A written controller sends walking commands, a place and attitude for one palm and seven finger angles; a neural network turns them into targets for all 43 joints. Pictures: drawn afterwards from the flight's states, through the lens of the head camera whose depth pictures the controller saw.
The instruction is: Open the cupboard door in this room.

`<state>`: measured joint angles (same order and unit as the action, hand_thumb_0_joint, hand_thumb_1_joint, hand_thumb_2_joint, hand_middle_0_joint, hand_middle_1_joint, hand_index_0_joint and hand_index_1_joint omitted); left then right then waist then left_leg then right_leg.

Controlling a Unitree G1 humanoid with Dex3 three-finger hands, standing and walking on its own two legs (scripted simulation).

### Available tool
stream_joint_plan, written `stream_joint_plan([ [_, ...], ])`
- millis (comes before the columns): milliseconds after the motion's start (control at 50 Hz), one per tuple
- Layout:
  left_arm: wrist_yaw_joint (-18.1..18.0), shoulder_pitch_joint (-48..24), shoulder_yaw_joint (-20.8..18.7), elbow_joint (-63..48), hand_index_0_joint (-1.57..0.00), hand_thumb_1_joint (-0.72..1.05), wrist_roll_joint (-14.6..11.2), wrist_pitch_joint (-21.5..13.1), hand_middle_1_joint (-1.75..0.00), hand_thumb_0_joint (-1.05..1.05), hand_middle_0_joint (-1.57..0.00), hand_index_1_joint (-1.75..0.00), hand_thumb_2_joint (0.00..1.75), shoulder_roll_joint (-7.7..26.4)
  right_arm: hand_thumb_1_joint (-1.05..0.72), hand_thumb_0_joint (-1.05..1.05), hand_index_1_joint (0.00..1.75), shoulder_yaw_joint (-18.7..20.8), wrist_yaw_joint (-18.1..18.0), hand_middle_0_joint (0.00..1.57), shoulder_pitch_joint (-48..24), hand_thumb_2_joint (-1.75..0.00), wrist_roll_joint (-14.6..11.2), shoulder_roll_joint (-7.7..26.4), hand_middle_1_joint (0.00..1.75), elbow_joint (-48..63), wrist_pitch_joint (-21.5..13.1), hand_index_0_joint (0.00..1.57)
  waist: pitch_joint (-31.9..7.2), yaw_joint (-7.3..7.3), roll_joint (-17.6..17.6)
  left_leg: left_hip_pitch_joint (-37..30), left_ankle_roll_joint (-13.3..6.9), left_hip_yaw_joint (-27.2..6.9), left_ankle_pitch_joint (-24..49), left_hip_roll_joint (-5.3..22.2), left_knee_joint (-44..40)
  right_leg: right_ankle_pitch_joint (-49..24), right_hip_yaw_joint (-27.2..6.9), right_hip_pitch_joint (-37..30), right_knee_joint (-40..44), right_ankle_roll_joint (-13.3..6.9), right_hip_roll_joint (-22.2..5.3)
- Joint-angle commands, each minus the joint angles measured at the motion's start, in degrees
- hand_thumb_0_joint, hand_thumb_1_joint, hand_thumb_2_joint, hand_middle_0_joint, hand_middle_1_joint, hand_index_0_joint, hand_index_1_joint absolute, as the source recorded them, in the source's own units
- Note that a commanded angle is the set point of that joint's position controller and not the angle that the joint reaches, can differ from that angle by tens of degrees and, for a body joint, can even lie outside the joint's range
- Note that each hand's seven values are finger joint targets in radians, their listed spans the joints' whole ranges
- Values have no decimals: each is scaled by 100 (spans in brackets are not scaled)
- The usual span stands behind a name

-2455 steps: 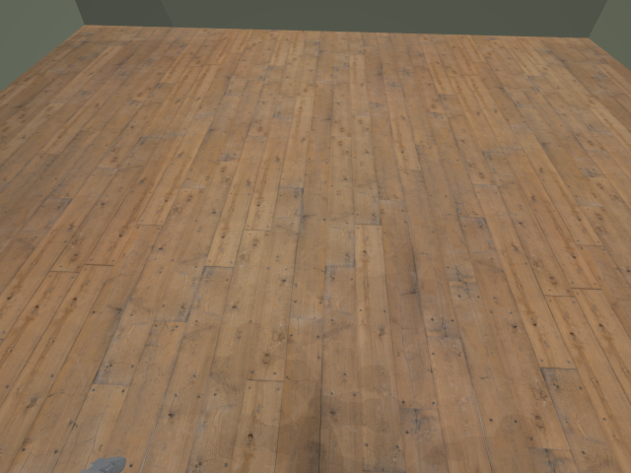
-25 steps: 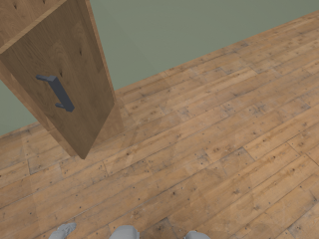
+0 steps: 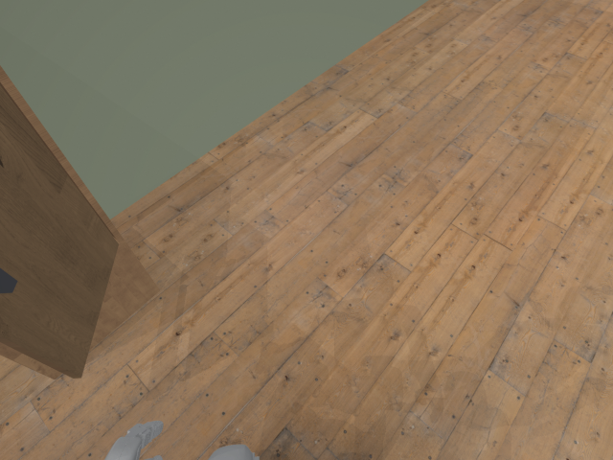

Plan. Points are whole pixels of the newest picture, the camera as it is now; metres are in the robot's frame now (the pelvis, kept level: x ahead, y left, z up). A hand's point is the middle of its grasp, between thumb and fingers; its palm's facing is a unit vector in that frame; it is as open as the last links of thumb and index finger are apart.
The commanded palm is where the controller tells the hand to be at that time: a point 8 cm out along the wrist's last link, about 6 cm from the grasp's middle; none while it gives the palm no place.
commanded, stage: walk to a spot facing it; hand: left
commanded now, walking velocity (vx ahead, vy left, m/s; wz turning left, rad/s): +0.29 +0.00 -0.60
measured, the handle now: out of the picture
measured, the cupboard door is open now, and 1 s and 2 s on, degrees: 44 44 44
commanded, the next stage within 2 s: turn to face it in 1.66 s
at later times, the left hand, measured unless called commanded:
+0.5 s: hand (211, 367) +0.26 +0.17 -0.15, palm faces -0.32 -0.93 -0.14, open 7.4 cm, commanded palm none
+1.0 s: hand (293, 287) +0.41 +0.04 -0.16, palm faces -0.43 -0.88 -0.19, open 7.2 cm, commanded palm none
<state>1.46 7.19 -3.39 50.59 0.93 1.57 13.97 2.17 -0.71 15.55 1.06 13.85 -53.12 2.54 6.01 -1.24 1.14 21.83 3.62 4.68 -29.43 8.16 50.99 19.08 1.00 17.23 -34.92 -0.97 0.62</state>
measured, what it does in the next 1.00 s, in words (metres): walks ahead, turning right: left foot, then right foot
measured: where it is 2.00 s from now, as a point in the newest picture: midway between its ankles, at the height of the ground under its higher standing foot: (416, 309)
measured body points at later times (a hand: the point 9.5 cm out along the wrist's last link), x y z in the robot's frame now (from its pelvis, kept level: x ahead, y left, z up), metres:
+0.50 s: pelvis +0.11 +0.01 +0.02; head +0.15 +0.03 +0.47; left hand +0.28 +0.22 -0.13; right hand +0.02 -0.22 -0.11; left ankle +0.09 +0.13 -0.72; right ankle +0.12 -0.15 -0.65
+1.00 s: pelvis +0.29 -0.11 +0.01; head +0.32 -0.11 +0.46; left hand +0.44 +0.09 -0.14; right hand +0.24 -0.36 -0.12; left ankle +0.44 -0.03 -0.70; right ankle +0.20 -0.18 -0.72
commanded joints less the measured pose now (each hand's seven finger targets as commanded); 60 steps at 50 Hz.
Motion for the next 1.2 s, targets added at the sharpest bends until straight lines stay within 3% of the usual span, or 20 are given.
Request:
stream_joint_plan([
  [0,-205,630,-344,-203,-20,90,20,-139,-30,0,-20,-30,90,1047,-90,0,30,224,4,20,-685,-90,10,590,30,709,-247,20,-834,373,-1306,1565,83,-397,271,-174,1124,-1351,-2117,-1577,1612,-1092,-1491],
  [120,-82,507,-376,-162,-20,90,81,-218,-30,0,-20,-30,90,1213,-90,0,30,245,136,20,-676,-90,-7,359,30,688,-332,20,-310,213,-1144,89,13,-107,657,-609,-743,894,-2267,-85,2020,-1024,-1163],
  [180,-39,234,-340,-214,-20,90,50,-222,-30,0,-20,-30,90,950,-90,0,30,271,43,20,164,-90,-17,520,30,412,-459,20,-417,-258,-583,-1933,-37,-36,1121,-682,-2330,1218,-1993,1168,1296,-627,-663],
  [200,5,210,-255,-334,-20,90,17,-208,-30,0,-20,-30,90,582,-90,0,30,344,-52,20,769,-90,48,934,30,246,-523,20,-684,-525,655,-2876,-309,-1145,8,215,-3086,1378,-1444,2035,114,-336,-91],
  [220,53,-10,-179,-574,-20,90,-38,-219,-30,0,-20,-30,90,283,-90,0,30,456,-106,20,1509,-90,185,1547,30,156,-568,20,-775,-815,2066,-3090,-1006,-3437,-1296,2006,-4045,1811,-231,2885,-1964,40,499],
  [240,123,-406,-254,-749,-20,90,22,-277,-30,0,-20,-30,90,503,-90,0,30,430,-138,20,1442,-90,152,1592,30,177,-576,20,-444,-729,1029,-2435,-1448,-3932,-1514,2449,-4419,1421,-510,3017,-2739,10,-175],
  [300,251,-152,-264,-364,-20,90,119,-251,-30,0,-20,-30,90,357,-90,0,30,207,-80,20,480,-90,116,849,30,336,-654,20,22,-102,764,-1473,-964,-1863,133,1444,-4206,0,-270,2736,-3485,116,-597],
  [360,322,-47,-150,-251,-20,90,100,-152,-30,0,-20,-30,90,99,-90,0,30,118,-105,20,772,-90,60,621,30,144,-738,20,-391,-47,892,-1980,-783,-424,2171,968,-3858,-572,62,2560,-3021,211,-560],
  [560,288,-1057,-55,-372,-20,90,69,-137,-30,0,-20,-30,90,73,-90,0,30,74,-63,20,1349,-90,155,628,30,-321,-640,20,3,-181,833,-1745,-818,494,3148,1244,-3634,-468,684,1124,-549,-54,-339],
  [600,241,-288,-112,-123,-20,90,68,-204,-30,0,-20,-30,90,259,-90,0,30,85,-56,20,1222,-90,121,715,30,-353,-605,20,-415,235,656,-1556,-667,760,4403,1121,-2470,-378,891,-260,-62,-260,-11],
  [620,190,769,-202,214,-20,90,77,-279,-30,0,-20,-30,90,512,-90,0,30,74,-33,20,1032,-90,60,699,30,-305,-611,20,-910,741,217,-837,-459,979,4507,830,-1166,-506,716,-1919,263,-439,12],
  [640,89,1823,-405,493,-20,90,100,-359,-30,0,-20,-30,90,1212,-90,0,30,16,32,20,952,-90,-71,382,30,-120,-637,20,-1752,1148,-1228,814,-213,1217,2441,211,793,78,-1190,-3688,815,-935,-1427],
  [660,14,2141,-477,599,-20,90,-58,-331,-30,0,-20,-30,90,1628,-90,0,30,23,2,20,545,-90,-117,236,30,162,-651,20,-1793,1138,-1778,1972,-91,554,-703,-369,2381,-709,-3419,-3692,1788,-1418,-2665],
  [680,-62,1706,-467,481,-20,90,-92,-267,-30,0,-20,-30,90,1606,-90,0,30,71,-10,20,236,-90,-78,341,30,217,-609,20,-1069,967,-646,2290,-152,-166,-400,-60,2716,-198,-3372,-2754,2060,-1708,-2788],
  [780,-160,301,-196,201,-20,90,38,-450,-30,0,-20,-30,90,585,-90,0,30,115,65,20,727,-90,72,-10,30,-323,-393,20,-606,-113,-825,688,-28,-161,1015,193,933,-663,-1001,-298,2264,-1027,-1464],
  [980,-95,808,-231,609,-20,90,-8,-520,-30,0,-20,-30,90,547,-90,0,30,213,155,20,-23,-90,71,171,30,-84,-626,20,-333,-81,-272,-930,-127,56,1979,-358,-2242,-416,-962,-214,1535,-748,-1095],
  [1000,-77,774,-206,546,-20,90,-20,-513,-30,0,-20,-30,90,435,-90,0,30,272,106,20,523,-90,92,435,30,-259,-674,20,-562,-346,171,-1886,-315,-305,1648,-125,-2504,-719,-653,312,568,-572,-790],
  [1040,-19,681,-84,248,-20,90,-38,-561,-30,0,-20,-30,90,64,-90,0,30,428,8,20,1791,-90,221,1294,30,-493,-628,20,-1073,-749,1500,-3089,-1471,-3423,367,2101,-3774,1322,181,2105,-2732,-130,187],
  [1100,35,157,-134,282,-20,90,59,-519,-30,0,-20,-30,90,181,-90,0,30,254,-5,20,820,-90,147,584,30,-293,-652,20,-194,-334,742,-1513,-1223,-2368,168,1641,-4120,196,-322,2447,-3749,-93,-622],
  [1180,129,378,-65,385,-20,90,52,-367,-30,0,-20,-30,90,-80,-90,0,30,211,-22,20,525,-90,101,491,30,-376,-751,20,-540,-14,714,-1493,-956,-477,1889,1040,-4010,-228,76,1535,-1881,74,-732],
])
